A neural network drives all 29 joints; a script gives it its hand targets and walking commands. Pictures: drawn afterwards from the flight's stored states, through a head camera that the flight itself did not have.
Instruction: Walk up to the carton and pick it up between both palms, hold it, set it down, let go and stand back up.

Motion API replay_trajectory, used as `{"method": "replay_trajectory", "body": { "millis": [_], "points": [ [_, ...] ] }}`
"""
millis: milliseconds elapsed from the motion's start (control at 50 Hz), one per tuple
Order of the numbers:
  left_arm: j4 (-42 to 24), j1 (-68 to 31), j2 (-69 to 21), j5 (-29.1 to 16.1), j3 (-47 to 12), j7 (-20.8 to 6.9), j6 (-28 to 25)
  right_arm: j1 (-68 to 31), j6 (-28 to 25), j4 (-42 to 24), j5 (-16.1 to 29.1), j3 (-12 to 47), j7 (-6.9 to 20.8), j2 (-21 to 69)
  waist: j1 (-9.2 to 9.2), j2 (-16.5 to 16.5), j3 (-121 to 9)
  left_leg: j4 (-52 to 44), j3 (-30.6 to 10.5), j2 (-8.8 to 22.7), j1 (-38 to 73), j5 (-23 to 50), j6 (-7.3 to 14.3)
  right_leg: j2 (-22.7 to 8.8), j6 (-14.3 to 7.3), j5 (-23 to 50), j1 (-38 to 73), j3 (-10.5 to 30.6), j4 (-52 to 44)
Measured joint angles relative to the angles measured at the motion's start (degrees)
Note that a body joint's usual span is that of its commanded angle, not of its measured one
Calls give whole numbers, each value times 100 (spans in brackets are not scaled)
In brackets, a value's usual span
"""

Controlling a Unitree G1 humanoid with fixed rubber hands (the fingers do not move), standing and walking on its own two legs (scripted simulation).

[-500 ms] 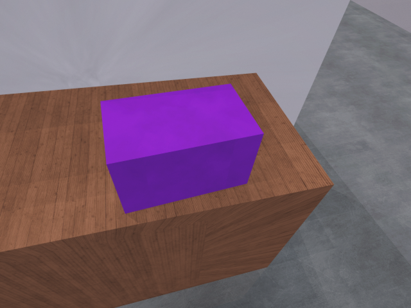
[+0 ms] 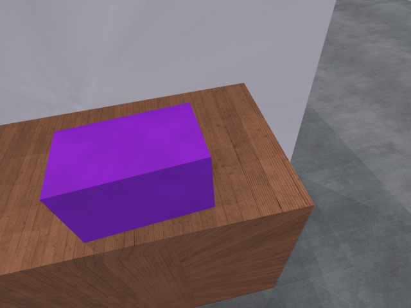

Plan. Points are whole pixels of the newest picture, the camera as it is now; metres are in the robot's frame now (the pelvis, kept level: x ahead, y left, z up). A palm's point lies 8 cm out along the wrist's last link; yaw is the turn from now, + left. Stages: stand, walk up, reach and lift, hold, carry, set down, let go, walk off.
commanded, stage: walk up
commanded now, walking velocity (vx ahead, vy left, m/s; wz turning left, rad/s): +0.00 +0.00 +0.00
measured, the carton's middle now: (138, 171) +0.43 +0.16 +0.03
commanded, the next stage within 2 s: none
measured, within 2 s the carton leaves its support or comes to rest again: neither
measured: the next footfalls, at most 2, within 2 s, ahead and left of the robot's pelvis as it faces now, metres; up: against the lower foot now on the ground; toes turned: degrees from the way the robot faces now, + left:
left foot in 0.12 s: +0.03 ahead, +0.10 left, +0.00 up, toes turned +2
left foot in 1.08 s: -0.02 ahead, +0.30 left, +0.00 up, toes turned +12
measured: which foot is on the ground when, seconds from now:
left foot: up 0.00-0.10, down 0.12-0.76, up 0.78-1.00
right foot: down 0.00-1.00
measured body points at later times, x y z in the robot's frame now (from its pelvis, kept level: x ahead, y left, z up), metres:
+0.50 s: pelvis +0.03 +0.01 +0.00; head +0.03 +0.02 +0.45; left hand -0.01 +0.22 -0.17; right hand +0.01 -0.18 -0.16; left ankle -0.01 +0.10 -0.75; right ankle +0.03 -0.10 -0.75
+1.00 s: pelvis -0.02 +0.09 -0.01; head +0.01 +0.07 +0.43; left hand -0.07 +0.37 -0.15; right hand +0.09 -0.17 -0.16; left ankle -0.05 +0.27 -0.68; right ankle +0.03 -0.10 -0.75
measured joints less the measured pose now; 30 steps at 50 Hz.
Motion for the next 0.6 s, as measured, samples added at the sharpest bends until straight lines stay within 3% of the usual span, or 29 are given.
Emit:
{"method": "replay_trajectory", "body": {
  "millis": [60,120,160,240,600],
  "points": [
    [92,34,17,34,-23,32,35,37,5,104,33,26,-34,59,23,-43,44,-628,91,-55,167,99,17,131,-49,-83,0,-72,87],
    [207,86,44,-1,-27,37,103,106,-78,206,35,69,-58,107,17,-109,108,-1673,145,-69,528,879,84,251,-59,-225,-31,-163,291],
    [314,136,132,-44,5,37,141,165,-137,302,6,113,-63,216,65,-379,119,-1877,211,-165,683,962,125,164,-24,-246,7,-94,336],
    [454,286,122,-36,-14,13,152,270,-226,420,34,184,-47,270,166,-492,91,-2209,231,-241,915,1022,167,108,19,-190,211,-54,61],
    [906,600,-45,-16,-116,57,89,109,-328,449,76,272,-64,323,154,-347,111,-2379,275,-368,1150,971,292,-8,164,-315,356,25,68]
  ]
}}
